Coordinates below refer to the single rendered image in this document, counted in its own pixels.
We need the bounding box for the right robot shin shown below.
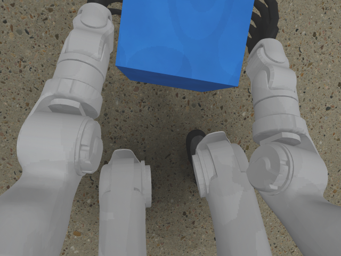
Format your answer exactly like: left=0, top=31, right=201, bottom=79
left=196, top=131, right=249, bottom=172

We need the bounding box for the robot left forearm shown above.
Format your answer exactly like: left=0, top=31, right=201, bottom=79
left=17, top=3, right=114, bottom=163

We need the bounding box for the right robot upper arm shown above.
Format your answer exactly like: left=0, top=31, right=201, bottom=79
left=246, top=142, right=341, bottom=256

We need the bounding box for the robot right forearm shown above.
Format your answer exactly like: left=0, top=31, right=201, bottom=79
left=246, top=38, right=320, bottom=156

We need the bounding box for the carton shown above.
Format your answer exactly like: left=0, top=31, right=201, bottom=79
left=115, top=0, right=254, bottom=92

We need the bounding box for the left robot upper arm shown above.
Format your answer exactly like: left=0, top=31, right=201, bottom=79
left=0, top=111, right=103, bottom=256

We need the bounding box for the left robot hand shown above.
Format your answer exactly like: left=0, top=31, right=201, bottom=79
left=87, top=0, right=123, bottom=15

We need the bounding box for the left robot thigh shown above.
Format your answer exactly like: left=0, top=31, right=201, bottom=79
left=98, top=158, right=152, bottom=256

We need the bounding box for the right robot hand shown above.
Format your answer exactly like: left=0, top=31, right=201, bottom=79
left=246, top=0, right=279, bottom=54

